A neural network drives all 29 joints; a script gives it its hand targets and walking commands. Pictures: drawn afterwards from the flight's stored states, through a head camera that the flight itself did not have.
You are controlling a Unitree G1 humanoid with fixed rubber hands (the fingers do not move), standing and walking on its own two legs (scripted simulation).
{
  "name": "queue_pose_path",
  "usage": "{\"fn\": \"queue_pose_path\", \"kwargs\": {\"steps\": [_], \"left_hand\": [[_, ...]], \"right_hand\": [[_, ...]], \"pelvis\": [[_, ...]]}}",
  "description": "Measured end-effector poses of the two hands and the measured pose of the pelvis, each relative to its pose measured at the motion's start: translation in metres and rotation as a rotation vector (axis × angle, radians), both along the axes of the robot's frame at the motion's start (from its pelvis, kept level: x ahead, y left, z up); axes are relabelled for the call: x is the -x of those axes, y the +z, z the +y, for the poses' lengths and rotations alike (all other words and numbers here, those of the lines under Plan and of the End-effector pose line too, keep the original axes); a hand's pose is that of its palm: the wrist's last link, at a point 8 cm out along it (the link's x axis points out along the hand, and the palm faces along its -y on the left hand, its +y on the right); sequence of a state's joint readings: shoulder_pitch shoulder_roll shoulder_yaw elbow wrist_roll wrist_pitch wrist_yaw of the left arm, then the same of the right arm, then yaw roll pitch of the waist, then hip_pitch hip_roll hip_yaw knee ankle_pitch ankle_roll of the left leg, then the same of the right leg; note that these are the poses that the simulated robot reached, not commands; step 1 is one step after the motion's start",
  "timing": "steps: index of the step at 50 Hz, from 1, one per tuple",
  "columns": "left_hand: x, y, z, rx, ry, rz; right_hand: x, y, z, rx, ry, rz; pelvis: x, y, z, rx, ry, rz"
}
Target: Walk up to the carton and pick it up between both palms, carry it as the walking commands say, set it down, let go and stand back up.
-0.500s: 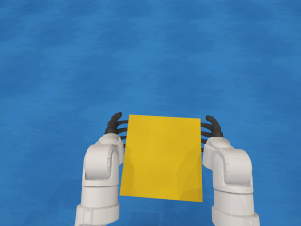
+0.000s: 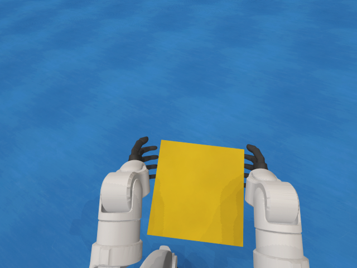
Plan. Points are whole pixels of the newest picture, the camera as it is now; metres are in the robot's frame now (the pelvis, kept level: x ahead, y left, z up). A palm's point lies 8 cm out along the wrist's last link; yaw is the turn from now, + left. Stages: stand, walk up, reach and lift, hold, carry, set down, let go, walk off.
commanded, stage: carry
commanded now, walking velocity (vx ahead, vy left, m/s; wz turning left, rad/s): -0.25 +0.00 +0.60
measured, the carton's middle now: (192, 194) +0.31 +0.00 -0.04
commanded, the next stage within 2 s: none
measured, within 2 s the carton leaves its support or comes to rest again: neither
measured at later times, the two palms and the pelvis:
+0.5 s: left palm out of the picture +0.05 +0.25 +0.07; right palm out of the picture +0.14 +0.03 +0.06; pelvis -0.20 +0.02 -0.01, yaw +17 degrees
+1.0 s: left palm out of the picture -0.24 +0.27 +0.05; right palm out of the picture -0.09 +0.09 +0.07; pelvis -0.41 -0.01 -0.01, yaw +35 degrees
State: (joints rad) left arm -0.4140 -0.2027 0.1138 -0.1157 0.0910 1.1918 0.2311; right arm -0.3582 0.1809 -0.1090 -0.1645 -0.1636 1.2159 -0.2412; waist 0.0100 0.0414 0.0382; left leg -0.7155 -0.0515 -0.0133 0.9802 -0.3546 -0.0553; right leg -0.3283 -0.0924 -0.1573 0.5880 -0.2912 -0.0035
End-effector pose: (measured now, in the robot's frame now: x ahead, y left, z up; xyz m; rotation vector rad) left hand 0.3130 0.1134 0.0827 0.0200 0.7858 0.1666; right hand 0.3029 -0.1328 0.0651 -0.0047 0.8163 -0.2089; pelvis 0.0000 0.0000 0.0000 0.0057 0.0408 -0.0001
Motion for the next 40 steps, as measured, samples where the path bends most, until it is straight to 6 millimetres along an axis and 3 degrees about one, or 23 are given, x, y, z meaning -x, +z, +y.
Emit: {"fn": "queue_pose_path", "kwargs": {"steps": [6, 11, 17, 22, 26, 31, 36, 40], "left_hand": [[0.044, 0.009, 0.014, -0.011, -0.008, -0.022], [0.085, -0.003, 0.056, -0.021, 0.061, -0.030], [0.176, -0.031, 0.116, 0.019, 0.285, 0.073], [0.242, -0.023, 0.139, -0.005, 0.451, 0.068], [0.276, -0.011, 0.140, -0.023, 0.513, 0.017], [0.319, -0.003, 0.127, -0.043, 0.484, 0.013], [0.361, 0.003, 0.119, -0.019, 0.438, 0.028], [0.394, 0.004, 0.125, -0.023, 0.443, -0.006]], "right_hand": [[0.040, 0.019, 0.016, 0.016, -0.022, -0.030], [0.065, 0.021, 0.062, 0.042, 0.001, -0.063], [0.105, 0.001, 0.130, 0.092, 0.220, 0.027], [0.144, -0.008, 0.161, 0.045, 0.367, 0.036], [0.174, -0.008, 0.164, 0.018, 0.412, 0.012], [0.219, -0.009, 0.148, 0.000, 0.420, 0.010], [0.260, 0.008, 0.139, 0.016, 0.398, 0.019], [0.288, 0.020, 0.149, 0.020, 0.380, -0.034]], "pelvis": [[0.041, 0.002, 0.012, -0.050, 0.076, -0.010], [0.079, -0.014, 0.036, -0.028, 0.149, 0.000], [0.135, -0.010, 0.039, 0.019, 0.211, 0.003], [0.179, -0.008, 0.031, 0.034, 0.267, 0.004], [0.213, -0.011, 0.019, 0.039, 0.310, 0.015], [0.253, -0.007, 0.005, 0.028, 0.391, -0.002], [0.288, 0.003, 0.001, -0.031, 0.448, -0.006], [0.320, -0.001, 0.003, -0.042, 0.508, -0.001]]}}
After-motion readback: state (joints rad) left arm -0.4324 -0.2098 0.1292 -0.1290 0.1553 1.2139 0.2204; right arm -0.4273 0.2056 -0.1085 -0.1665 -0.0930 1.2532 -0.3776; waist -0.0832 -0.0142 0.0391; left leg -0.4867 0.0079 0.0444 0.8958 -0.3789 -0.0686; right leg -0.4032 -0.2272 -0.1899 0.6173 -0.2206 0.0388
